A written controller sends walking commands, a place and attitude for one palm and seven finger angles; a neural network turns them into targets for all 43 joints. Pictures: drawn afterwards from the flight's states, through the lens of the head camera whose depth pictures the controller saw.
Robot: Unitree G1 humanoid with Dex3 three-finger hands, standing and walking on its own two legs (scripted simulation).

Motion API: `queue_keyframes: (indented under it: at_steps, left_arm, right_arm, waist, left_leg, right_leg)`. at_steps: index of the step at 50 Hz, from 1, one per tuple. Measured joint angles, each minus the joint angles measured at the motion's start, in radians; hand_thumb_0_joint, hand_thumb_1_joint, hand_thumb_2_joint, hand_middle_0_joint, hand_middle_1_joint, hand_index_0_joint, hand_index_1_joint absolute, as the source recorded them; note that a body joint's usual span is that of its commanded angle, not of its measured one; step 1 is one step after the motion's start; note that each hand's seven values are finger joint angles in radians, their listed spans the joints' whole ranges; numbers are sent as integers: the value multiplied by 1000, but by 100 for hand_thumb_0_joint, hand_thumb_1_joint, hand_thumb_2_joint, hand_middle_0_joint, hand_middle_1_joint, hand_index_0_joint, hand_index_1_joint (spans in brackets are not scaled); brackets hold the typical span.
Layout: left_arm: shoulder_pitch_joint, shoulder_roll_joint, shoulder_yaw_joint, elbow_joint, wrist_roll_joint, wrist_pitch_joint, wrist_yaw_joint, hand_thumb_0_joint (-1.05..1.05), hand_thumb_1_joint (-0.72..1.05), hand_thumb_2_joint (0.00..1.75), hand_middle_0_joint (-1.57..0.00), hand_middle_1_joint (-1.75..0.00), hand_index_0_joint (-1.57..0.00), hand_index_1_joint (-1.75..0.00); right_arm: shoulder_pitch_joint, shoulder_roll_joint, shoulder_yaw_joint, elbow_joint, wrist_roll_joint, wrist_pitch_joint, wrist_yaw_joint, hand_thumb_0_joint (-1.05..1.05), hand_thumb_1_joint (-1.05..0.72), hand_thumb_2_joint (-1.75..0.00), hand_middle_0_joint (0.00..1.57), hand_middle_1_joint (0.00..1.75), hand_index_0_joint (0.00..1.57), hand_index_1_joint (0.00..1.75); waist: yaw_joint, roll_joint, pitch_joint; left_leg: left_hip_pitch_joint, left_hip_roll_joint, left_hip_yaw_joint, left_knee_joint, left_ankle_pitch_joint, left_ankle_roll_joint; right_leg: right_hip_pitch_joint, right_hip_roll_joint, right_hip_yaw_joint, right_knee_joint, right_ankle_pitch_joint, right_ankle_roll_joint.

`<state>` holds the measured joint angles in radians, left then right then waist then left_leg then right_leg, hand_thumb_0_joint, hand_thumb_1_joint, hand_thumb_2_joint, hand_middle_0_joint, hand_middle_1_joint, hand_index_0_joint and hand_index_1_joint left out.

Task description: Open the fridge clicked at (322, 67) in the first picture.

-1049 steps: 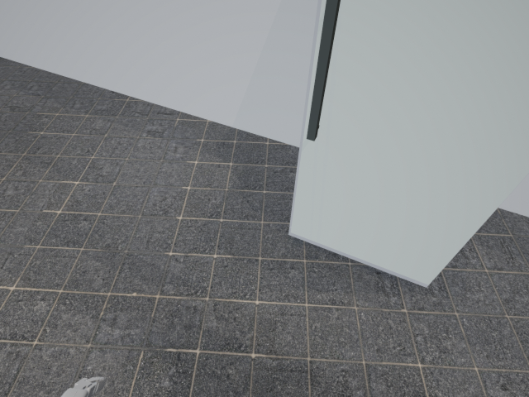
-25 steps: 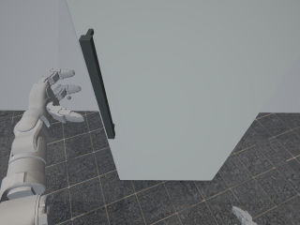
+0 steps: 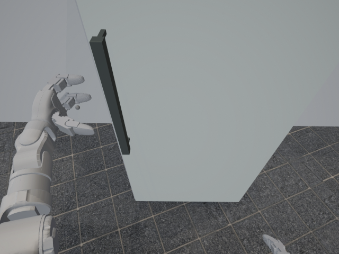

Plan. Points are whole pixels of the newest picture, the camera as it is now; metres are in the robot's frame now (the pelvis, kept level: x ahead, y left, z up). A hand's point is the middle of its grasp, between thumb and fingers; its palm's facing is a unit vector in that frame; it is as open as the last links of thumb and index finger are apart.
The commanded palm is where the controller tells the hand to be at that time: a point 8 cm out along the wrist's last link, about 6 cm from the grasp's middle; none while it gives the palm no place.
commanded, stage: move the hooked fingers beside the handle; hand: left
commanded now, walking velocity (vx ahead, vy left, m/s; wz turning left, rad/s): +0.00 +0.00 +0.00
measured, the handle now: (117, 105) +0.47 +0.17 +0.09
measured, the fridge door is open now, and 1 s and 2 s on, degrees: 0 0 0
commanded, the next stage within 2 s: feel for the door with the fingertips in 0.26 s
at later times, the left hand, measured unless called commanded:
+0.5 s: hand (80, 106) +0.40 +0.23 +0.14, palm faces +0.04 -1.00 +0.02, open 14.0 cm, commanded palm +0.37 +0.27 +0.15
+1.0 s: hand (97, 103) +0.41 +0.19 +0.15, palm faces +0.05 -1.00 +0.00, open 14.0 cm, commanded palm +0.39 +0.24 +0.15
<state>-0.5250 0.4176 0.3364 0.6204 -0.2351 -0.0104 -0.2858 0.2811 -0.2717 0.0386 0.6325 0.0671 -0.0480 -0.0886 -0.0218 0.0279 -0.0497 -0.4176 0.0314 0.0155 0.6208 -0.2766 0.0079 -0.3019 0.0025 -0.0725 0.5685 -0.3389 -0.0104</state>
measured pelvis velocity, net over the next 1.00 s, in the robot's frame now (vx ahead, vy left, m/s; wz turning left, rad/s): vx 0.01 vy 0.00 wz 0.00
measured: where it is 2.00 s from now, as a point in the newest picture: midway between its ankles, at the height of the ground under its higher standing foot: outside the picture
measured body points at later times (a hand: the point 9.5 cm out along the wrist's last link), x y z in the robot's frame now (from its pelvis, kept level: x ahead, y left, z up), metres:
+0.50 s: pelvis +0.01 +0.00 +0.00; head +0.03 +0.00 +0.45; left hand +0.40 +0.28 +0.15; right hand +0.12 -0.26 -0.10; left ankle +0.02 +0.11 -0.73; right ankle -0.03 -0.11 -0.73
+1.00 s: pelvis +0.01 +0.00 +0.00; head +0.02 -0.01 +0.45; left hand +0.40 +0.24 +0.15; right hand +0.14 -0.25 -0.10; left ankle +0.02 +0.11 -0.73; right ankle -0.03 -0.11 -0.73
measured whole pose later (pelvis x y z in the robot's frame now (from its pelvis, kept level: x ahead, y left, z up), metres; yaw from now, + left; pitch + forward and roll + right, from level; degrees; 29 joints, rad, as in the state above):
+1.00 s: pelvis +0.01 +0.00 +0.00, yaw +0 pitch +4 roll -1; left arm -0.53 0.33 0.26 0.56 -0.20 0.01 -0.17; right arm 0.26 -0.25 0.04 0.63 0.06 -0.02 -0.08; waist -0.02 0.03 -0.05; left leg -0.39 0.03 0.02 0.61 -0.28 0.00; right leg -0.28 0.00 -0.07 0.56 -0.35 -0.01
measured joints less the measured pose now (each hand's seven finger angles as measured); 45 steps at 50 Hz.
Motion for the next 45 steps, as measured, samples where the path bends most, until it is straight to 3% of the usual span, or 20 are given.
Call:
queue_keyframes:
  at_steps: [13,21,39,45]
  left_arm:
    - [-14,23,30,50,1,-35,-16,-1,-50,30,-30,-120,-30,-120]
    - [23,12,30,3,-8,-15,-19,-1,-50,30,-30,-120,-30,-120]
    - [52,-99,-69,-128,12,21,79,-1,-50,30,-30,-120,-30,-120]
    - [22,-96,-67,-89,33,41,111,-1,-50,30,-30,-120,-30,-120]
  right_arm:
    - [24,-3,-5,-1,-2,5,7,1,-90,-89,20,30,20,30]
    - [31,-3,-10,-3,1,11,8,1,-90,-89,20,30,20,30]
    - [-22,16,-5,-14,-8,7,20,1,-90,-89,20,30,20,30]
    - [-34,26,6,-13,-11,24,17,1,-90,-89,20,30,20,30]
  waist:
    - [-14,0,-7]
    - [-9,-1,-13]
    - [7,5,-15]
    - [1,3,-6]
  left_leg:
    - [-14,7,11,6,-9,-1]
    - [-7,5,12,5,-15,0]
    - [16,-4,9,-1,-16,2]
    - [26,-2,7,-8,-10,-1]
  right_leg:
    - [-20,5,12,7,-4,-1]
    - [-13,4,14,5,-10,1]
    - [12,-4,11,1,-13,4]
    - [20,-2,9,-1,-11,0]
